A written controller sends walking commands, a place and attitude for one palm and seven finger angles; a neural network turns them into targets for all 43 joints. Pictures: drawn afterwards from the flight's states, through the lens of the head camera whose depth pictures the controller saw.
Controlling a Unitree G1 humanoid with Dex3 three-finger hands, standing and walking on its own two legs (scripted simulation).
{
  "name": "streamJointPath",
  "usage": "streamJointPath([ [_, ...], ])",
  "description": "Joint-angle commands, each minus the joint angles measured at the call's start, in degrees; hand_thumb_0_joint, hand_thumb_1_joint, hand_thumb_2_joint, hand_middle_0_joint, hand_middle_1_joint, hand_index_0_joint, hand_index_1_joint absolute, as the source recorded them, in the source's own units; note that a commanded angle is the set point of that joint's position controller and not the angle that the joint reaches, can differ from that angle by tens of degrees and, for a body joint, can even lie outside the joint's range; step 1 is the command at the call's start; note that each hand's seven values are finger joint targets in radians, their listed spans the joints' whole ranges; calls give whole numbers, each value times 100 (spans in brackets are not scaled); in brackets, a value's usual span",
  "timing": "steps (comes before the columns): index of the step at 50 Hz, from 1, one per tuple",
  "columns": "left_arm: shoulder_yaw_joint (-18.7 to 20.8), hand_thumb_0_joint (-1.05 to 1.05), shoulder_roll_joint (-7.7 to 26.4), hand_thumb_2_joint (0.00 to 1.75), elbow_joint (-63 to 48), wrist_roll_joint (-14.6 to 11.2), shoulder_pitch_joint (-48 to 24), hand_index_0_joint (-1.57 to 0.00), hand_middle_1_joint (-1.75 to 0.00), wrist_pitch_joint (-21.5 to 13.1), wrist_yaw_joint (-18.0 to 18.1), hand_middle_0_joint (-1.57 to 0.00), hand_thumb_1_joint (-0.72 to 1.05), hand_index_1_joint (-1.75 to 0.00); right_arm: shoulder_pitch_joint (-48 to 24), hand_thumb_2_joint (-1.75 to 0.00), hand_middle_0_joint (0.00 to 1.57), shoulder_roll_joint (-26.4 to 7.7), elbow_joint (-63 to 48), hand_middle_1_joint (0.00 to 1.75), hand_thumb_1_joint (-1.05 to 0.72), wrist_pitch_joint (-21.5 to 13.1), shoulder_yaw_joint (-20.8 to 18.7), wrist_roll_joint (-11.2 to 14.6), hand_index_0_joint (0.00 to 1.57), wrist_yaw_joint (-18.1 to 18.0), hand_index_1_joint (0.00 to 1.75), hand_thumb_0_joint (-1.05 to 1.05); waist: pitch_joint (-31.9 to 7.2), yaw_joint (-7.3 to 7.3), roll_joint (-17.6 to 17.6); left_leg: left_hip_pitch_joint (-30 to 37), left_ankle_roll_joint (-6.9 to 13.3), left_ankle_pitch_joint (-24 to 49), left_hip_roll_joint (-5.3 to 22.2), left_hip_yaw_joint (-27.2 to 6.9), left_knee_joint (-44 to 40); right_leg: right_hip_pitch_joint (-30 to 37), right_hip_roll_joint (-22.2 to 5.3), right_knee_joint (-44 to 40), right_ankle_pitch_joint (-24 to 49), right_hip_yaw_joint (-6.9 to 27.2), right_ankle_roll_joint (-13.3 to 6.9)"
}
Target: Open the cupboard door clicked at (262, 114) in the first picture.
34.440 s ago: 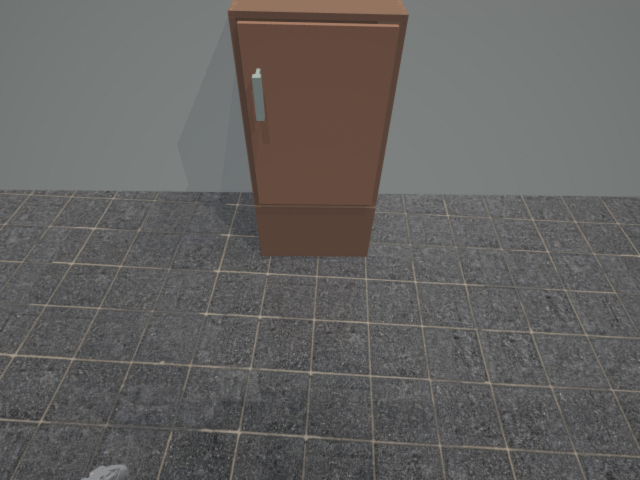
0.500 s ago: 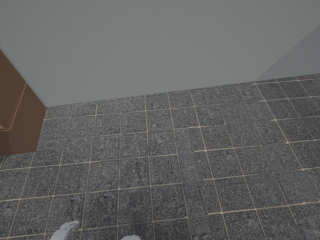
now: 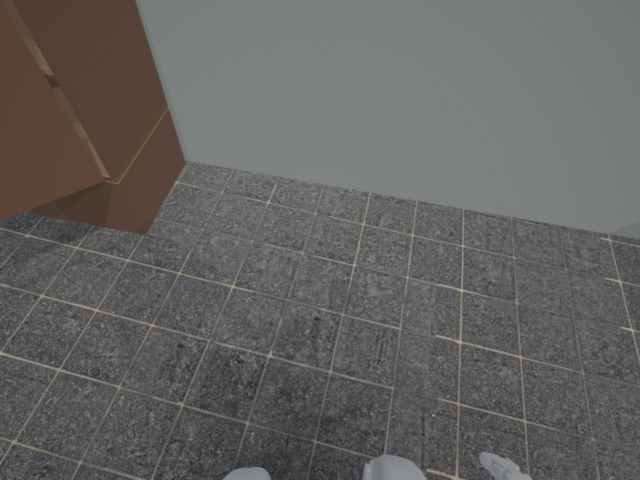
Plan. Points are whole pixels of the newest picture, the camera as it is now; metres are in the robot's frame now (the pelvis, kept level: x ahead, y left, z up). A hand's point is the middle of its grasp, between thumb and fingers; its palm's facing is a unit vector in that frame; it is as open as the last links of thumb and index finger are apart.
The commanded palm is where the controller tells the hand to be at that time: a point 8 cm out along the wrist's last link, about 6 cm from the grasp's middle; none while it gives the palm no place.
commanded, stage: turn to face it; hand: left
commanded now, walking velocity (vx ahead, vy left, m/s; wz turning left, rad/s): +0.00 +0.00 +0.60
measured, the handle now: out of the picture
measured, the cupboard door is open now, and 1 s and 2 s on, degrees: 46 46 46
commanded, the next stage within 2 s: take the last steps up to it in 0.98 s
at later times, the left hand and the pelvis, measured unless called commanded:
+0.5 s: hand out of the picture +0.03 +0.15 -0.15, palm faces +0.31 -0.92 -0.23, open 7.3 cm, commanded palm none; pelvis +0.01 -0.05 +0.01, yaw +19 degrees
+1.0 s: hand out of the picture +0.01 +0.16 -0.15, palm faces +0.50 -0.82 -0.28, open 7.4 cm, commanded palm none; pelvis +0.04 -0.07 +0.00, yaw +30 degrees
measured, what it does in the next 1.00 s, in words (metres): steps on the spot, turning left: right foot, then left foot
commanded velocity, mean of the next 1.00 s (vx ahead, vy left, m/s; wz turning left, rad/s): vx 0.00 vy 0.00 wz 0.45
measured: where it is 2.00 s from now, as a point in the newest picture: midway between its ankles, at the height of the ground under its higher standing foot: outside the picture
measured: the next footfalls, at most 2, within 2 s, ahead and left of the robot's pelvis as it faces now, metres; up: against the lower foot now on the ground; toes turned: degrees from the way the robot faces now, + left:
right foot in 0.22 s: +0.06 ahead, -0.16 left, +0.00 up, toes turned +6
left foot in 0.60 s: +0.01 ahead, +0.08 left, +0.00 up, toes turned +26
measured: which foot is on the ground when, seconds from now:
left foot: down 0.00-0.22, up 0.24-0.58, down 0.60-0.98, up 1.00-1.00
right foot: up 0.00-0.20, down 0.22-0.58, up 0.60-0.96, down 0.98-1.00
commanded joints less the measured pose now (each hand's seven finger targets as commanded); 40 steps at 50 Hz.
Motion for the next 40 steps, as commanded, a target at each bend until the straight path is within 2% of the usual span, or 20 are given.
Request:
streamJointPath([
  [1, 131, 0, 403, 90, -583, 6, -102, -20, -30, -181, -45, -20, 90, -30, 248, -90, 20, -1225, -275, 30, -90, -76, -340, 13, 20, -123, 30, 0, -917, -117, 1110, 808, 798, 1894, 1406, -1479, -1345, -250, 28, -298, 334, 261, 32],
  [6, 100, 0, 334, 90, -726, -16, -171, -20, -30, -225, -43, -20, 90, -30, 192, -90, 20, -1303, -276, 30, -90, -6, -419, -20, 20, -87, 30, 0, -891, -125, 1262, 434, 752, 1558, 1240, -1840, -1169, 558, 390, -1843, 280, 69, -29],
  [8, 116, 0, 393, 90, -679, -24, 142, -20, -30, -287, -32, -20, 90, -30, 56, -90, 20, -1294, -319, 30, -90, 27, -446, 7, 20, -77, 30, 0, -972, 29, 1213, 55, 607, 1624, 1078, -1881, -838, 1352, 554, -2760, 811, -6, -67],
  [9, 151, 0, 496, 90, -621, -29, 433, -20, -30, -330, -5, -20, 90, -30, -57, -90, 20, -1203, -379, 30, -90, 41, -435, 42, 20, -68, 30, 0, -1025, 198, 994, -408, 430, 1210, 887, -1823, -534, 2058, 436, -3600, 1284, 41, -101],
  [10, 238, 0, 885, 90, -606, 43, 687, -20, -30, -407, 43, -20, 90, -30, -17, -90, 20, -893, -449, 30, -90, 36, -393, 99, 20, -32, 30, 0, -1162, 321, -100, -1226, 50, 67, 326, -1282, 405, 2856, -573, -4532, 1182, 1055, -359],
  [11, 295, 0, 1308, 90, -629, 103, 653, -20, -30, -425, 73, -20, 90, -30, -82, -90, 20, -604, -588, 30, -90, 9, -342, 103, 20, -1, 30, 0, -964, 352, -1553, -1891, -364, -1858, -423, -260, 1968, 2751, -2099, -4882, 1886, 2501, -1088],
  [12, 220, 0, 1187, 90, -673, 45, 544, -20, -30, -421, 96, -20, 90, -30, -101, -90, 20, -845, -534, 30, -90, 52, -380, 32, 20, 7, 30, 0, -859, 269, -1201, -1741, -301, -1914, -65, -588, 3133, 2092, -2239, -4756, 2200, 2270, -1386],
  [13, 209, 0, 941, 90, -739, 32, 252, -20, -30, -401, 148, -20, 90, -30, -70, -90, 20, -805, -451, 30, -90, 109, -415, 47, 20, 5, 30, 0, -846, 92, -1223, -1723, -318, -1645, 74, -592, 3669, 1936, -1977, -4614, 2465, 2040, -1388],
  [15, 90, 0, 612, 90, -837, 17, -180, -20, -30, -407, 128, -20, 90, -30, 39, -90, 20, -675, -253, 30, -90, 175, -344, 41, 20, 84, 30, 0, -597, -146, -868, -1571, -436, -994, 238, -342, 3835, 1717, -1369, -4378, 3116, 788, -1205],
  [16, 81, 0, 595, 90, -845, 28, -149, -20, -30, -424, 121, -20, 90, -30, 22, -90, 20, -585, -226, 30, -90, 188, -309, 52, 20, 114, 30, 0, -626, -131, -838, -1467, -480, -912, 225, -180, 3542, 1796, -1249, -4330, 3398, 468, -1115],
  [23, 199, 0, 893, 90, -509, 72, 508, -20, -30, -438, 102, -20, 90, -30, -431, -90, 20, -355, -298, 30, -90, 131, -183, 107, 20, 161, 30, 0, -742, 227, -805, -823, -459, -1119, 140, 393, 1354, 2454, -1500, -3973, 4280, 44, -1136],
  [26, 252, 0, 964, 90, -453, 56, 510, -20, -30, -425, 77, -20, 90, -30, -213, -90, 20, -422, -261, 30, -90, 67, -176, 108, 20, 121, 30, 0, -886, 121, -735, -226, -369, -686, 67, 530, 372, 2393, -1542, -3548, 4413, -154, -987],
  [27, 265, 0, 967, 90, -449, 28, 436, -20, -30, -415, 60, -20, 90, -30, 8, -90, 20, -496, -216, 30, -90, 42, -195, 93, 20, 111, 30, 0, -968, -29, -667, 267, -311, -214, 76, 502, -214, 2132, -1480, -3230, 4090, -336, -810],
  [28, 248, 0, 869, 90, -459, -5, 345, -20, -30, -392, 40, -20, 90, -30, 347, -90, 20, -705, -154, 30, -90, 2, -256, 74, 20, 113, 30, 0, -1164, -241, -169, 1172, -171, 612, 299, 206, -906, 1505, -1326, -2481, 3546, -564, -529],
  [29, 186, 0, 515, 90, -660, -49, 370, -20, -30, -351, -6, -20, 90, -30, 751, -90, 20, -1385, -118, 30, -90, -55, -419, 7, 20, 68, 30, 0, -1438, -453, 1593, 2233, 569, 2512, 1827, -1824, -1074, -46, -500, -1156, 804, -901, -44],
  [30, 42, 0, 334, 90, -892, -5, -81, -20, -30, -300, 14, -20, 90, -30, 1136, -90, 20, -1733, -13, 30, -90, 10, -489, 24, 20, 5, 30, 0, -1318, -655, 1977, 2072, 1285, 3816, 2631, -2504, -1182, -674, -155, -291, -1204, -372, -3],
  [31, 65, 0, 460, 90, -856, 44, -355, -20, -30, -229, 61, -20, 90, -30, 1186, -90, 20, -1582, 33, 30, -90, -3, -452, 25, 20, -55, 30, 0, -1315, -674, 1459, 1879, 1254, 3260, 2430, -2400, -1194, -806, -143, 180, -905, 66, -46],
  [32, 87, 0, 380, 90, -744, 21, -416, -20, -30, -225, 56, -20, 90, -30, 940, -90, 20, -1490, -40, 30, -90, -26, -422, 9, 20, -127, 30, 0, -1147, -542, 1592, 1509, 1141, 2881, 2127, -2177, -1239, -851, -139, 362, -525, 240, -35],
  [35, 102, 0, 381, 90, -414, 23, -65, -20, -30, -185, -41, -20, 90, -30, 319, -90, 20, -1115, -175, 30, -90, -85, -270, 13, 20, -173, 30, 0, -897, -151, 1194, 989, 813, 2513, 1519, -1320, -1329, -474, -72, 273, 305, 262, -5],
  [40, 46, 0, 253, 90, -382, 3, -87, -20, -30, -185, -52, -20, 90, -30, 456, -90, 20, -1089, -73, 30, -90, -97, -253, 4, 20, -161, 30, 0, -937, -161, 1031, 1005, 840, 2541, 1434, -1251, -1299, -13, 126, -772, 326, 99, -4],
])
